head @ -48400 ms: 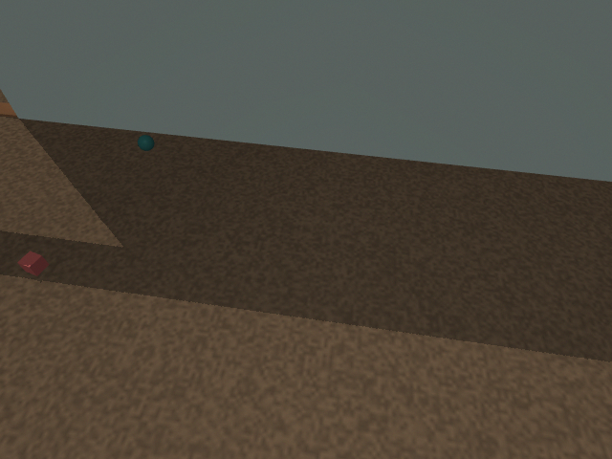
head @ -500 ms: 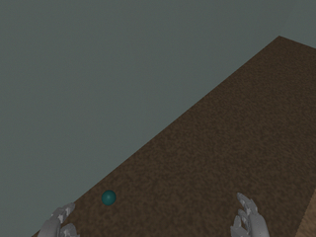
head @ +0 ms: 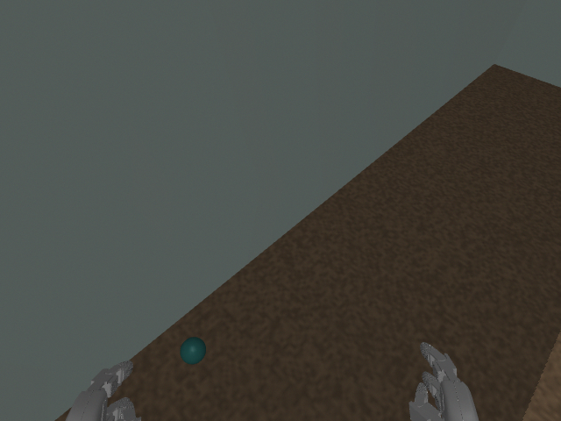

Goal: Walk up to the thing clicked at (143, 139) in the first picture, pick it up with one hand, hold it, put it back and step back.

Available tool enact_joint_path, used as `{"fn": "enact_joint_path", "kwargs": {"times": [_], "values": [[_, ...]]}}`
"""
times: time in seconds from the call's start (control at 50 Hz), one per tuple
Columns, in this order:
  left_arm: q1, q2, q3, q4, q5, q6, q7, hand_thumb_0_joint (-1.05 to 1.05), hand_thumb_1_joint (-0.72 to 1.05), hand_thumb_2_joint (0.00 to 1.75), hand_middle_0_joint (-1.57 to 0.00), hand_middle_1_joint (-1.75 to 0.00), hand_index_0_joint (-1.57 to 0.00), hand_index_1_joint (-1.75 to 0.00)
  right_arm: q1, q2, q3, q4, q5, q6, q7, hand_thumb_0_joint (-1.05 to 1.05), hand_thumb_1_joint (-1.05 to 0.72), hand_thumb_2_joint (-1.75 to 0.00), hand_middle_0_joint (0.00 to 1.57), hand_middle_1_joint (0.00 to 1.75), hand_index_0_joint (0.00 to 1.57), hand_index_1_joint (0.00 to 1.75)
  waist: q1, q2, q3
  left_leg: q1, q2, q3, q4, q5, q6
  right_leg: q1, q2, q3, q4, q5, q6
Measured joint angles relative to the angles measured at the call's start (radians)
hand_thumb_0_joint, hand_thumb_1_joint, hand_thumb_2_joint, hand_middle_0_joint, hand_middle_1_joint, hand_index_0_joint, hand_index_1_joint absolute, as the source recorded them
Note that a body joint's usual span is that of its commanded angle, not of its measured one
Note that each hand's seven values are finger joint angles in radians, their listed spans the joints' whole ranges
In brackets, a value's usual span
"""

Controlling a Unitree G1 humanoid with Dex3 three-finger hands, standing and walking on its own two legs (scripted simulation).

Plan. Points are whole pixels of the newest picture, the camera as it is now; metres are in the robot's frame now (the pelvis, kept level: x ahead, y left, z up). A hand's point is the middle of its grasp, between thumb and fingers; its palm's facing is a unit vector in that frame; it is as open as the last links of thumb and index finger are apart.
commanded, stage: stand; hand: left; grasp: from above
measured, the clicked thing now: (193, 350) +0.48 +0.24 -0.67
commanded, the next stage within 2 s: none
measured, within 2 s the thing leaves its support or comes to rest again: neither
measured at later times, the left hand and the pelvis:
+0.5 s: hand out of the picture +0.07 +0.25 -0.11, palm faces +0.06 -0.94 -0.34, open 7.4 cm; pelvis -0.01 +0.01 +0.04, yaw +1 degrees
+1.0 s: hand out of the picture +0.02 +0.24 -0.10, palm faces +0.06 -0.94 -0.34, open 7.4 cm; pelvis -0.01 +0.00 +0.06, yaw +2 degrees
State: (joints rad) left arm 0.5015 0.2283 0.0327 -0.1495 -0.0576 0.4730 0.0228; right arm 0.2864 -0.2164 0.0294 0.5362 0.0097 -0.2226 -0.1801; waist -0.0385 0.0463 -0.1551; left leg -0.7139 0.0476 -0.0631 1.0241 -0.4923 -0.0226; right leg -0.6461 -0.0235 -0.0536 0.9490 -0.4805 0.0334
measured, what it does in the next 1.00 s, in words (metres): rises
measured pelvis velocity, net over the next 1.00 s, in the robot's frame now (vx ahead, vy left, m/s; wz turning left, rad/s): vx -0.01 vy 0.00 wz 0.03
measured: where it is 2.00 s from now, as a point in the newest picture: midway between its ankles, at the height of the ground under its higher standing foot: outside the picture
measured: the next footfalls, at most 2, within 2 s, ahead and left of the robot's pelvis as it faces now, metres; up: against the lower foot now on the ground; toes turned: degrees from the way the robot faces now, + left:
none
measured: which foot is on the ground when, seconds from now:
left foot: down 0.00-1.00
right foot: down 0.00-1.00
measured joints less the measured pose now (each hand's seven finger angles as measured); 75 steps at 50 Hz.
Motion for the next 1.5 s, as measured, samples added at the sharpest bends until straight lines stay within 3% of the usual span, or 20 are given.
{"fn": "enact_joint_path", "kwargs": {"times": [0.1, 0.16, 0.2, 0.28, 0.36, 0.54, 0.76, 1.5], "values": [[0.0, 0.005, -0.001, 0.0, 0.001, -0.001, 0.002, 0.02, 0.91, 0.9, -0.2, -0.3, -0.2, -0.3, 0.0, -0.001, 0.001, 0.002, 0.001, 0.001, 0.0, 0.01, -0.9, -0.9, 0.21, 0.3, 0.2, 0.3, 0.0, 0.001, -0.001, 0.002, 0.0, 0.0, 0.003, -0.002, 0.0, 0.003, 0.0, 0.0, 0.003, -0.002, 0.0], [-0.136, 0.022, -0.029, 0.243, 0.067, -0.19, 0.01, 0.02, 0.9, 0.9, -0.21, -0.3, -0.2, -0.3, -0.056, -0.02, -0.013, 0.107, -0.077, 0.06, 0.054, 0.01, -0.9, -0.9, 0.21, 0.3, 0.2, 0.3, 0.034, -0.027, 0.091, 0.098, -0.019, 0.017, -0.043, 0.021, 0.009, 0.083, -0.02, 0.014, -0.015, 0.004, -0.001], [-0.217, 0.033, -0.027, 0.414, 0.094, -0.276, 0.01, 0.01, 0.9, 0.9, -0.21, -0.3, -0.21, -0.3, -0.091, -0.043, -0.009, 0.18, -0.099, 0.12, 0.101, 0.01, -0.9, -0.9, 0.21, 0.3, 0.2, 0.3, 0.051, -0.044, 0.126, 0.145, -0.031, 0.026, -0.087, 0.044, 0.012, 0.122, -0.032, 0.021, -0.04, 0.017, -0.001], [-0.279, 0.058, -0.006, 0.627, 0.103, -0.359, 0.006, 0.01, 0.9, 0.9, -0.21, -0.3, -0.21, -0.3, -0.112, -0.064, -0.035, 0.257, -0.074, 0.165, 0.158, 0.01, -0.9, -0.9, 0.21, 0.3, 0.2, 0.3, 0.064, -0.063, 0.176, 0.222, -0.043, 0.04, -0.161, 0.079, 0.016, 0.186, -0.045, 0.033, -0.093, 0.045, 0.006], [-0.283, 0.065, 0.015, 0.785, 0.1, -0.395, 0.011, 0.01, 0.9, 0.9, -0.2, -0.3, -0.2, -0.3, -0.104, -0.079, -0.063, 0.307, -0.065, 0.184, 0.173, 0.01, -0.9, -0.9, 0.21, 0.3, 0.2, 0.3, 0.064, -0.056, 0.192, 0.276, -0.043, 0.042, -0.213, 0.1, 0.02, 0.243, -0.044, 0.032, -0.152, 0.071, 0.011], [-0.262, 0.056, 0.023, 1.027, 0.097, -0.439, 0.009, 0.01, 0.91, 0.9, -0.2, -0.3, -0.2, -0.3, -0.094, -0.078, -0.074, 0.412, -0.057, 0.212, 0.169, 0.01, -0.9, -0.9, 0.2, 0.3, 0.2, 0.3, 0.064, -0.035, 0.204, 0.391, -0.044, 0.032, -0.343, 0.157, 0.021, 0.371, -0.043, 0.015, -0.302, 0.135, 0.014], [-0.284, 0.049, 0.008, 1.187, 0.086, -0.453, 0.008, 0.01, 0.9, 0.9, -0.21, -0.3, -0.2, -0.3, -0.121, -0.064, -0.061, 0.506, -0.039, 0.226, 0.164, 0.01, -0.9, -0.9, 0.21, 0.3, 0.2, 0.3, 0.062, -0.028, 0.213, 0.503, -0.045, 0.025, -0.496, 0.237, 0.016, 0.486, -0.042, 0.002, -0.455, 0.212, 0.012], [-0.394, 0.077, 0.003, 1.301, 0.074, -0.472, -0.009, 0.01, 0.9, 0.9, -0.21, -0.3, -0.2, -0.3, -0.158, -0.103, -0.041, 0.605, -0.028, 0.224, 0.169, 0.0, -0.9, -0.9, 0.2, 0.3, 0.2, 0.3, 0.044, -0.028, 0.223, 0.58, -0.023, 0.018, -0.649, 0.306, -0.006, 0.56, -0.019, -0.009, -0.601, 0.277, -0.007]]}}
